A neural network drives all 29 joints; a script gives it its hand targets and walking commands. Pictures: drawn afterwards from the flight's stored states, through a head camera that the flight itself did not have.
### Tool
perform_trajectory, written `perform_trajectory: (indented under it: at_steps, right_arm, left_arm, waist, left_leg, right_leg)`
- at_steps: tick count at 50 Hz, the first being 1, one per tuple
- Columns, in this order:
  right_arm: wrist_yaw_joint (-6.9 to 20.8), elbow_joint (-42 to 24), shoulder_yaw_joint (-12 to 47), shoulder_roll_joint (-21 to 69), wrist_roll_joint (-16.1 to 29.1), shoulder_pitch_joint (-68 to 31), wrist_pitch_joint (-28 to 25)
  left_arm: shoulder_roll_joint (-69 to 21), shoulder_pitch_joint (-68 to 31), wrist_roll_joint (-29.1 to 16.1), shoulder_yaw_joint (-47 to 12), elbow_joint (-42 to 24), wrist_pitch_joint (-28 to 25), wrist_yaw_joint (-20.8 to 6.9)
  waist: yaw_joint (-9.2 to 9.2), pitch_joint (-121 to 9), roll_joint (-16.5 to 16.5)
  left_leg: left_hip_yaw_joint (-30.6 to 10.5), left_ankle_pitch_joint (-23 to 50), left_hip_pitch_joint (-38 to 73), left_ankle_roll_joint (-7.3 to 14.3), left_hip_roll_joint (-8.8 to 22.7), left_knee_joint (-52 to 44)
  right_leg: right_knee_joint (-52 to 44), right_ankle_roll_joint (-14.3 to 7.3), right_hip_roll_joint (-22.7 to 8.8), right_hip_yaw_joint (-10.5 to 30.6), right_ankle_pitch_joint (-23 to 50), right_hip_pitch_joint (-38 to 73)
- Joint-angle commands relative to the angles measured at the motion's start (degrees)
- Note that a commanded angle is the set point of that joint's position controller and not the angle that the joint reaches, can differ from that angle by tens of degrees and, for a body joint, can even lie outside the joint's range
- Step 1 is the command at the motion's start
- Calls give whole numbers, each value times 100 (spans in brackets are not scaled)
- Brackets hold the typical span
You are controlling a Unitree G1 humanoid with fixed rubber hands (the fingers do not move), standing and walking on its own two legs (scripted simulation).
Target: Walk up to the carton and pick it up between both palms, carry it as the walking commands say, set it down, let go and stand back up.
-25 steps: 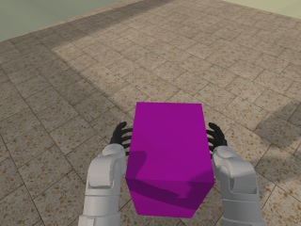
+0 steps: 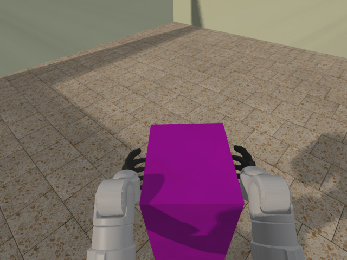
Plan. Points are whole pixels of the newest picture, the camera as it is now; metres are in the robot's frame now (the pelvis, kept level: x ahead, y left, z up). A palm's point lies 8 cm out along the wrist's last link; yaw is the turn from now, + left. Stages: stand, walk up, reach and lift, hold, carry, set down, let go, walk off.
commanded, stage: carry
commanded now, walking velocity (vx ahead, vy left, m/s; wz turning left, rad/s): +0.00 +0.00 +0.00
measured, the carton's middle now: (188, 197) +0.28 +0.00 +0.02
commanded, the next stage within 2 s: none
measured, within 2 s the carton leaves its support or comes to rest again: neither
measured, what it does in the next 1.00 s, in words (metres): walks ahead, turning right: left foot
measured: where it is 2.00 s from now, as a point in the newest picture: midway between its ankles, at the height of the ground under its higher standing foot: (257, 200)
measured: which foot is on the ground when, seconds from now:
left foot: down 0.00-0.58, up 0.60-0.82, down 0.84-1.00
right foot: down 0.00-0.84, up 0.86-1.00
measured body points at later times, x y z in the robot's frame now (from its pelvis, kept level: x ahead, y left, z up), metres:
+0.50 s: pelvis +0.03 -0.01 +0.01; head +0.00 -0.02 +0.46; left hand +0.33 +0.09 +0.10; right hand +0.31 -0.17 +0.09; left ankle -0.02 +0.11 -0.73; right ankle +0.05 -0.12 -0.71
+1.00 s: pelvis +0.24 -0.06 +0.02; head +0.26 -0.05 +0.47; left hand +0.57 -0.06 +0.08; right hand +0.47 -0.30 +0.09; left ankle +0.25 +0.05 -0.73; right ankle +0.16 -0.16 -0.66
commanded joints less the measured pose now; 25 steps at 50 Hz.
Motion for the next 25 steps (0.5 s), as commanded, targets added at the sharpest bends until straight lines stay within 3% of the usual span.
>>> perform_trajectory:
  at_steps: [1, 4, 10, 13, 15, 17, 18, 19, 20, 21, 22, 25]
  right_arm:
    - [1526, -364, 3628, 5907, 2307, -2759, -70]
    - [1597, -390, 3718, 6046, 2493, -3035, -86]
    - [1650, -429, 3763, 6111, 2626, -2993, -126]
    - [1614, -506, 3807, 6088, 2664, -3049, -151]
    - [1555, -472, 3745, 6058, 2607, -2953, -158]
    - [1498, -388, 3675, 6034, 2539, -2717, -150]
    - [1468, -352, 3648, 6025, 2500, -2602, -157]
    - [1440, -296, 3612, 6009, 2443, -2585, -167]
    - [1421, -268, 3609, 6034, 2397, -2571, -170]
    - [1411, -367, 3617, 6041, 2374, -2684, -192]
    - [1405, -482, 3645, 6053, 2397, -2850, -212]
    - [1386, -611, 3701, 6051, 2379, -2839, -247]
  left_arm:
    - [-5961, -2851, -2347, -3702, -241, -136, -1551]
    - [-5955, -3005, -2263, -3629, -391, -183, -1513]
    - [-5977, -2816, -2161, -3589, -477, -233, -1443]
    - [-5907, -2831, -2231, -3566, -484, -244, -1467]
    - [-5879, -2969, -2329, -3659, -565, -216, -1502]
    - [-5875, -3046, -2426, -3761, -558, -166, -1524]
    - [-5900, -3154, -2460, -3797, -534, -143, -1540]
    - [-5906, -3221, -2466, -3801, -452, -114, -1575]
    - [-5862, -3215, -2477, -3749, -361, -104, -1622]
    - [-5850, -3322, -2559, -3746, -390, -111, -1671]
    - [-5870, -3389, -2605, -3762, -379, -121, -1700]
    - [-5898, -3238, -2665, -3803, -355, -143, -1702]
  waist:
    - [-229, -1262, -636]
    - [-199, -1089, -520]
    - [-159, -1243, -261]
    - [-51, -997, -424]
    - [-38, -841, -294]
    - [-113, -872, 181]
    - [-194, -876, 699]
    - [-207, -682, 1106]
    - [-182, -558, 834]
    - [-167, -474, 581]
    - [-163, -456, 543]
    - [-165, -508, 695]
  left_leg:
    - [-96, -85, 78, -130, 154, -72]
    - [-200, 42, 142, -89, 178, -408]
    - [-293, 256, 150, -57, 278, -637]
    - [-49, -1106, 67, -61, 201, -965]
    - [-64, -1244, 252, -3, 244, -1152]
    - [-539, -1192, 1156, 178, 648, -1757]
    - [-1148, -1575, 1789, 389, 1141, -2262]
    - [-1732, -1743, 1997, 616, 1785, -2559]
    - [-1865, -1540, 1864, 728, 2149, -2702]
    - [-1662, -1195, 1654, 735, 2195, -2747]
    - [-1251, -912, 1588, 661, 2082, -2729]
    - [-206, -1, 1489, 403, 1685, -2278]
  right_leg:
    - [-937, -158, -1211, 1276, 937, 953]
    - [-1190, -185, -1147, 1179, 7, 772]
    - [-1004, -172, -995, 921, 73, 981]
    - [-1547, -235, -906, 1163, -2051, 803]
    - [-1537, -261, -817, 1244, -2317, 501]
    - [-917, -86, -449, 735, -1639, -292]
    - [-150, 67, -104, 210, -1207, -946]
    - [528, 43, -154, 60, -1061, -1483]
    - [796, 23, -388, 150, -996, -1597]
    - [754, -2, -479, 187, -939, -1437]
    - [667, -3, -474, 105, -881, -1259]
    - [79, -24, -210, -349, -677, -519]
